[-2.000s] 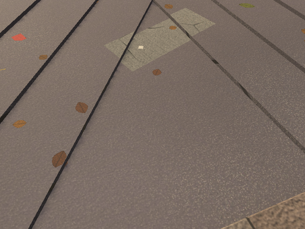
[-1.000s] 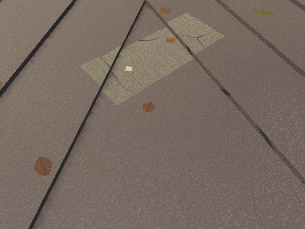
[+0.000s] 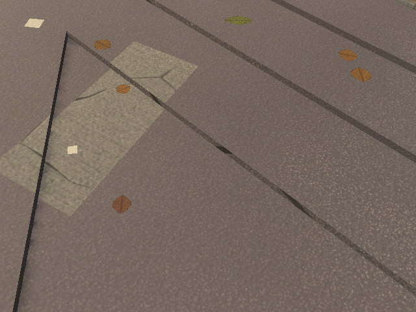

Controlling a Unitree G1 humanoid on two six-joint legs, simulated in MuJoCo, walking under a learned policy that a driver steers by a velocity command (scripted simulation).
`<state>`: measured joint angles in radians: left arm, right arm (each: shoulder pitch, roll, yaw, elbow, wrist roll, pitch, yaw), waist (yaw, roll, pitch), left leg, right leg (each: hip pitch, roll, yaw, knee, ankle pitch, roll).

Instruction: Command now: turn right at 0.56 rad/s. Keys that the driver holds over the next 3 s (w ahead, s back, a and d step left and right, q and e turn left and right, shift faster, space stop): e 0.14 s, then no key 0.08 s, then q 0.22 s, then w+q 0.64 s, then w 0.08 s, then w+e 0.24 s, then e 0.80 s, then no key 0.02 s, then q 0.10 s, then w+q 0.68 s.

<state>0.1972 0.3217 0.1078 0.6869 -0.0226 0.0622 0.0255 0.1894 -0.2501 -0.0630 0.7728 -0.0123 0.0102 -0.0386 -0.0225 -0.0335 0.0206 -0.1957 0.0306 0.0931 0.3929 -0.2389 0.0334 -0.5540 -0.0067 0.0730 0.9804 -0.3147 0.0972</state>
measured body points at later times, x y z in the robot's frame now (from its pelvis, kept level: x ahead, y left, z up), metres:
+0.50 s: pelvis +0.03 -0.05 -0.01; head +0.05 -0.06 +0.44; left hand +0.24 +0.17 -0.10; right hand +0.09 -0.34 -0.13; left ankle +0.03 +0.10 -0.71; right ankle +0.01 -0.15 -0.75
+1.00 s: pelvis +0.17 +0.03 +0.00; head +0.20 +0.07 +0.45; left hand +0.34 +0.32 -0.09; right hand +0.23 -0.24 -0.10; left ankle +0.05 +0.09 -0.75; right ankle +0.36 -0.12 -0.69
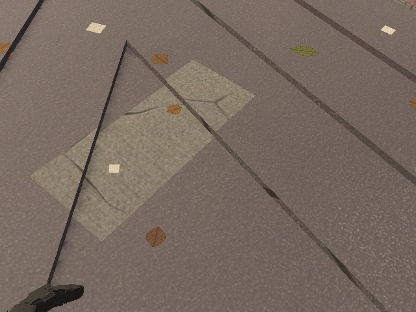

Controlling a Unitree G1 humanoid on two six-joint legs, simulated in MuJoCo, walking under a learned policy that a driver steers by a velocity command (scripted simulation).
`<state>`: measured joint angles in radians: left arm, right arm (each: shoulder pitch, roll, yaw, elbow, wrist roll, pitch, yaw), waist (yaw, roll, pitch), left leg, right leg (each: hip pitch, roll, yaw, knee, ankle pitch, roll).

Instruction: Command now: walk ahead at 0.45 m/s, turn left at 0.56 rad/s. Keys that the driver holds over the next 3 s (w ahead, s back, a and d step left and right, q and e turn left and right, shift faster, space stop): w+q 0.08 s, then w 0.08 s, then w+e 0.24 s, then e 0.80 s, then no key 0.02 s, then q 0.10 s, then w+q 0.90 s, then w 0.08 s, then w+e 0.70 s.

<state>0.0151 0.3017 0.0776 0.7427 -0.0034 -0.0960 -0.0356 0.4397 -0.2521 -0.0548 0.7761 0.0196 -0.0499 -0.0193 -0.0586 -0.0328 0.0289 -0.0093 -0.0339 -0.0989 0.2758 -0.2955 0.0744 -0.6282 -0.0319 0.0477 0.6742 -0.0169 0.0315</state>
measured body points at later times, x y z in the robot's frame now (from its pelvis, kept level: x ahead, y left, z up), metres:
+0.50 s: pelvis +0.29 -0.01 +0.00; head +0.33 +0.00 +0.44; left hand +0.28 +0.28 -0.13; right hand +0.54 -0.23 -0.07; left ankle +0.43 +0.15 -0.71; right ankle +0.27 -0.12 -0.75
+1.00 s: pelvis +0.41 +0.02 -0.01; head +0.45 +0.00 +0.44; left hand +0.65 +0.24 -0.10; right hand +0.47 -0.29 -0.12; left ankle +0.48 +0.14 -0.75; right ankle +0.41 -0.10 -0.73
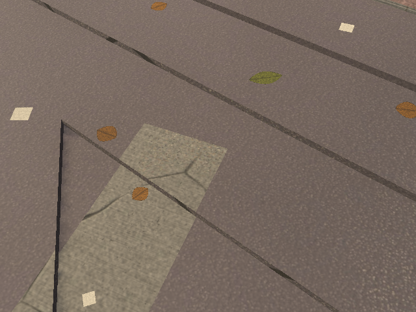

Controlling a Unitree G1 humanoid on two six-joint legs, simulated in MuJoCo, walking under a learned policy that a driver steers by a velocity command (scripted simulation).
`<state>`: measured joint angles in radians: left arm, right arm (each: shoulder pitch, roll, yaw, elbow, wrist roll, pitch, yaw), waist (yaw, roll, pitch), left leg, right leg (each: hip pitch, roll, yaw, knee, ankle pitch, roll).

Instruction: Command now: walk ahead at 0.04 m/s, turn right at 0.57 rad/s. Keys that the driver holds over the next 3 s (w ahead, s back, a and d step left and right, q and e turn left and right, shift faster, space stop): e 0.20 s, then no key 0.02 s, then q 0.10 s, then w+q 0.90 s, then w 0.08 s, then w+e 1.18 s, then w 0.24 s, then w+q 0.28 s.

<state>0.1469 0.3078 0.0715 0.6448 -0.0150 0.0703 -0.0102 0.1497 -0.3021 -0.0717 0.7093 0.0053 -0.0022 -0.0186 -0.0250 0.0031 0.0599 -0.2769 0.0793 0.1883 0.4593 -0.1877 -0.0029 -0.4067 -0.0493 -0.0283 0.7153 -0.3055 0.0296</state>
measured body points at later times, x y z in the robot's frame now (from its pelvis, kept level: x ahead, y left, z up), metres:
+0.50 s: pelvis +0.04 -0.01 -0.01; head +0.05 +0.00 +0.44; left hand +0.24 +0.22 -0.10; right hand +0.12 -0.30 -0.11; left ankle +0.03 +0.11 -0.74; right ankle +0.02 -0.11 -0.74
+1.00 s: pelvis +0.23 -0.05 +0.00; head +0.25 -0.06 +0.45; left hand +0.35 +0.24 -0.08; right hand +0.36 -0.33 -0.11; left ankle +0.12 +0.08 -0.65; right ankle +0.28 -0.16 -0.74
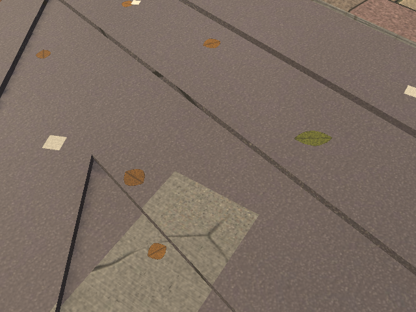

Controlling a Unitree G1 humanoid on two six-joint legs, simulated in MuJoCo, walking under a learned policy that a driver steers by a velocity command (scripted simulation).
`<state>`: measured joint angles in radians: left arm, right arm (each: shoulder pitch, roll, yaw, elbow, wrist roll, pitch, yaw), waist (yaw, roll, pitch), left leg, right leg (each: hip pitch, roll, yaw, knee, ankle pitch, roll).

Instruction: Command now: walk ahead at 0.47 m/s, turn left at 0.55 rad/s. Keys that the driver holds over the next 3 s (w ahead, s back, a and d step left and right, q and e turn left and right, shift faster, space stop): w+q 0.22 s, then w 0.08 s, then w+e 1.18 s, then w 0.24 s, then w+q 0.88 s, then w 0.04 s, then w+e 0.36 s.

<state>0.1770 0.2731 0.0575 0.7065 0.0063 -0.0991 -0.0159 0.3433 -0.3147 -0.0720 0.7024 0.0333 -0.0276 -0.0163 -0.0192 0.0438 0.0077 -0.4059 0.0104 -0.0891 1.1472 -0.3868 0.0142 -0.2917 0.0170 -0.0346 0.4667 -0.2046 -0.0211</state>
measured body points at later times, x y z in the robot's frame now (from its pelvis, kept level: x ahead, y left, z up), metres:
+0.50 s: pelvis +0.26 +0.08 -0.01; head +0.30 +0.10 +0.44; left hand +0.25 +0.37 -0.14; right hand +0.48 -0.14 -0.09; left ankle +0.31 +0.18 -0.74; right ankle +0.16 -0.09 -0.64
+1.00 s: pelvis +0.54 +0.06 +0.00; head +0.58 +0.05 +0.45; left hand +0.72 +0.31 -0.09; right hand +0.61 -0.22 -0.12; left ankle +0.39 +0.20 -0.63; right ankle +0.62 -0.02 -0.70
